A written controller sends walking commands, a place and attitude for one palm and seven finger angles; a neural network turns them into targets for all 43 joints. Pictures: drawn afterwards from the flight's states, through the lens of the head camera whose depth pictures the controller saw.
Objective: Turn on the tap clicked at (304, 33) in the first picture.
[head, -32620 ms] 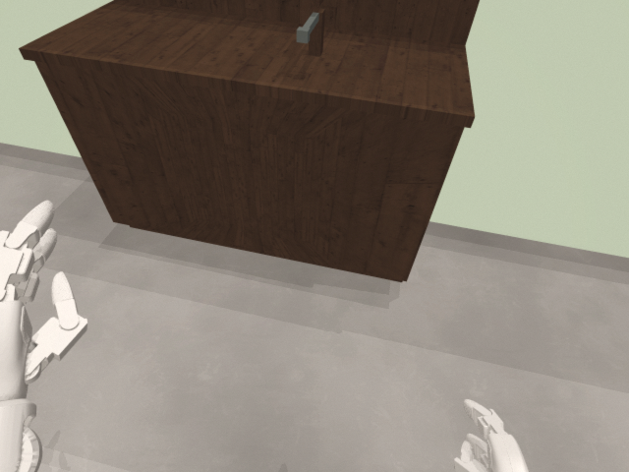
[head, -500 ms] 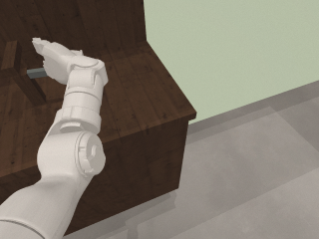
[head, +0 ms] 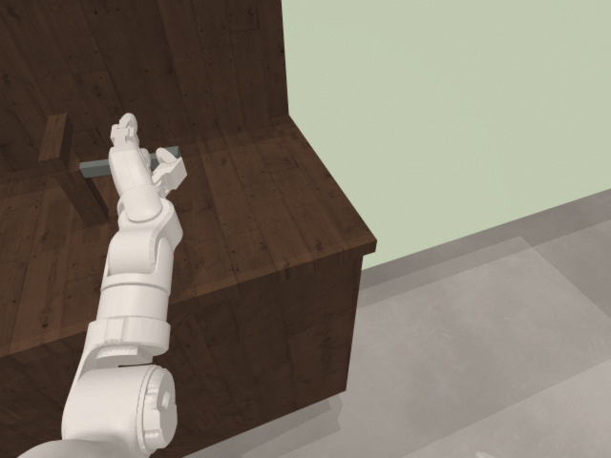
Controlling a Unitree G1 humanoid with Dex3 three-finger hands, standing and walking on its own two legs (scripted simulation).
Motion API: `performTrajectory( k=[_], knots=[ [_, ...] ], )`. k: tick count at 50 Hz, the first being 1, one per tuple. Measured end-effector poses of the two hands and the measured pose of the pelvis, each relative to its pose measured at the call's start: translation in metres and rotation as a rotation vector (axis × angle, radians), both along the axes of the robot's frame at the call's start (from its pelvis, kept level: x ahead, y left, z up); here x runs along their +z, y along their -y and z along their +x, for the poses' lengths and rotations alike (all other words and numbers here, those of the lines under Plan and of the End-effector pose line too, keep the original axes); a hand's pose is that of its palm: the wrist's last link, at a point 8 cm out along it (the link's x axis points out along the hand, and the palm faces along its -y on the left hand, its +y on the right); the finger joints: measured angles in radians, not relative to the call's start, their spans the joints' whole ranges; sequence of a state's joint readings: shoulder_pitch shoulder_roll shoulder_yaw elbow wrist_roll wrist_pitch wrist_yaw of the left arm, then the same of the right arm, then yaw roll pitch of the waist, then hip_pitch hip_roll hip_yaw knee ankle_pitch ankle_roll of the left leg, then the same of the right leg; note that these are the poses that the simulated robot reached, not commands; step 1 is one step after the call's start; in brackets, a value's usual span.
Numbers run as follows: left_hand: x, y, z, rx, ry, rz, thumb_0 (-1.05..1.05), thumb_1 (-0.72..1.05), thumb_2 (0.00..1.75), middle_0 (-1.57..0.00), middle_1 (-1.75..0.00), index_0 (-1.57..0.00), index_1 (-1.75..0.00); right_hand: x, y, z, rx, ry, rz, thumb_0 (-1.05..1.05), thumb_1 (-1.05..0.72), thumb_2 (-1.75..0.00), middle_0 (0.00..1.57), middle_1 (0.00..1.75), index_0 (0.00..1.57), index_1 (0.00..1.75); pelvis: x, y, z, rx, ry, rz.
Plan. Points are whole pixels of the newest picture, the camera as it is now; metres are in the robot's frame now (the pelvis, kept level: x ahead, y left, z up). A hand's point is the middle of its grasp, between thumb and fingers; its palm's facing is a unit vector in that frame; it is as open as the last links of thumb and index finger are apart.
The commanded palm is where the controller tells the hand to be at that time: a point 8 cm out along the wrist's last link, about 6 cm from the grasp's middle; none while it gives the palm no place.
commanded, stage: draw the hand back beside the body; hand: left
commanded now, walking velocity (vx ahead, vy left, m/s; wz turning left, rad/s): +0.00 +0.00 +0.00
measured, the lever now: (172, 158) +0.55 +0.24 +0.13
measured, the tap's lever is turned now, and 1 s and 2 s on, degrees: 80 80 80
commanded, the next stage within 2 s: step back with the hand held close in 1.24 s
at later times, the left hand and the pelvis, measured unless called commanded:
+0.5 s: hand (109, 262) +0.28 +0.22 +0.18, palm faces +0.27 -0.94 -0.19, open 7.6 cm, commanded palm +0.23 +0.26 +0.19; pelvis -0.03 +0.02 +0.01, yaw +0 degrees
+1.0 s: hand (6, 381) +0.16 +0.27 +0.16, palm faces +0.42 -0.85 -0.31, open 7.4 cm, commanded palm +0.12 +0.31 +0.17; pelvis -0.03 +0.02 +0.01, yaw +1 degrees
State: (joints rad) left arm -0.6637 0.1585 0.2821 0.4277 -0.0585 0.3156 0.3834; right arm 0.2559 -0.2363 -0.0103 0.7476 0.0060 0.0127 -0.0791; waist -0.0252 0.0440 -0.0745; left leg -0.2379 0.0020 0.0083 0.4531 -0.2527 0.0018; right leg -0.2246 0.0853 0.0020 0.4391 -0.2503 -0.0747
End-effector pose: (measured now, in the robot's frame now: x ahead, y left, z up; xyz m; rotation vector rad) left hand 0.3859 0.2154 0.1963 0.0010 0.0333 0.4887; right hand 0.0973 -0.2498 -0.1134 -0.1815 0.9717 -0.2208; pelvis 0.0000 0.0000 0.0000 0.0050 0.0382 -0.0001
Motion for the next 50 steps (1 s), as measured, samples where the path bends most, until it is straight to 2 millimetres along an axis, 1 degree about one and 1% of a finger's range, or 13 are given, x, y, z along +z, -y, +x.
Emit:
performTrajectory(
  k=[2,4,8,12,15,18,23,28,32,38,44,50],
  knots=[
    [-0.008,-0.013,-0.015,-0.045,0.029,0.038,0.02,0.89,0.9,-0.17,-0.17,-0.16,-0.17,0.005,-0.001,0.008,0.002,0.046,0.012,0.01,-0.91,-0.89,0.21,0.3,0.2,0.3,0.001,0.0,-0.001,-0.008,0.026,0.001],
    [-0.01,-0.026,-0.033,-0.079,0.068,0.106,0.02,0.89,0.9,-0.17,-0.17,-0.17,-0.17,0.011,-0.002,0.017,0.014,0.1,0.021,0.01,-0.91,-0.89,0.21,0.3,0.2,0.3,0.002,0.0,-0.003,-0.012,0.045,0.0],
    [-0.002,-0.043,-0.07,-0.12,0.162,0.219,0.02,0.9,0.9,-0.17,-0.19,-0.17,-0.18,0.022,-0.009,0.036,0.076,0.175,0.019,0.01,-0.91,-0.9,0.2,0.3,0.2,0.3,0.003,-0.003,-0.01,-0.001,0.072,-0.002],
    [0.004,-0.045,-0.093,-0.161,0.222,0.271,0.02,0.9,0.9,-0.17,-0.2,-0.17,-0.2,0.031,-0.021,0.054,0.149,0.213,0.014,0.01,-0.91,-0.9,0.2,0.3,0.2,0.3,0.003,-0.006,-0.018,0.021,0.089,-0.005],
    [0.004,-0.041,-0.102,-0.2,0.24,0.284,0.02,0.9,0.9,-0.17,-0.21,-0.17,-0.2,0.037,-0.032,0.065,0.18,0.245,0.021,0.01,-0.91,-0.9,0.2,0.3,0.2,0.3,0.004,-0.009,-0.022,0.026,0.097,-0.005],
    [0.0,-0.038,-0.111,-0.233,0.245,0.284,0.02,0.9,0.9,-0.18,-0.21,-0.18,-0.21,0.043,-0.044,0.071,0.187,0.278,0.038,0.01,-0.91,-0.9,0.2,0.3,0.2,0.3,0.005,-0.012,-0.025,0.019,0.105,-0.005],
    [-0.008,-0.042,-0.132,-0.25,0.238,0.284,0.02,0.89,0.9,-0.19,-0.23,-0.18,-0.23,0.048,-0.059,0.069,0.191,0.3,0.06,0.01,-0.91,-0.89,0.21,0.3,0.21,0.3,0.007,-0.016,-0.026,0.005,0.123,-0.007],
    [-0.012,-0.059,-0.158,-0.208,0.231,0.305,0.02,0.89,0.9,-0.19,-0.25,-0.19,-0.24,0.044,-0.065,0.059,0.199,0.271,0.063,0.01,-0.91,-0.89,0.21,0.3,0.21,0.3,0.008,-0.019,-0.028,0.003,0.136,-0.01],
    [-0.011,-0.07,-0.18,-0.171,0.231,0.331,0.02,0.89,0.9,-0.2,-0.26,-0.19,-0.26,0.038,-0.064,0.05,0.207,0.24,0.057,0.01,-0.9,-0.89,0.21,0.3,0.21,0.3,0.008,-0.022,-0.029,0.009,0.144,-0.01],
    [-0.015,-0.08,-0.21,-0.137,0.214,0.358,0.02,0.89,0.9,-0.2,-0.28,-0.2,-0.27,0.036,-0.06,0.043,0.208,0.224,0.041,0.01,-0.9,-0.89,0.21,0.3,0.21,0.3,0.008,-0.024,-0.03,0.014,0.152,-0.011],
    [-0.023,-0.088,-0.237,-0.108,0.173,0.38,0.02,0.89,0.9,-0.21,-0.29,-0.2,-0.29,0.04,-0.057,0.044,0.206,0.254,0.026,0.01,-0.91,-0.89,0.21,0.3,0.21,0.3,0.008,-0.024,-0.033,0.016,0.16,-0.012],
    [-0.024,-0.093,-0.266,-0.076,0.139,0.412,0.02,0.89,0.9,-0.21,-0.3,-0.21,-0.3,0.047,-0.058,0.05,0.219,0.303,0.025,0.01,-0.91,-0.9,0.21,0.3,0.21,0.3,0.007,-0.023,-0.034,0.018,0.167,-0.013]
  ],
)
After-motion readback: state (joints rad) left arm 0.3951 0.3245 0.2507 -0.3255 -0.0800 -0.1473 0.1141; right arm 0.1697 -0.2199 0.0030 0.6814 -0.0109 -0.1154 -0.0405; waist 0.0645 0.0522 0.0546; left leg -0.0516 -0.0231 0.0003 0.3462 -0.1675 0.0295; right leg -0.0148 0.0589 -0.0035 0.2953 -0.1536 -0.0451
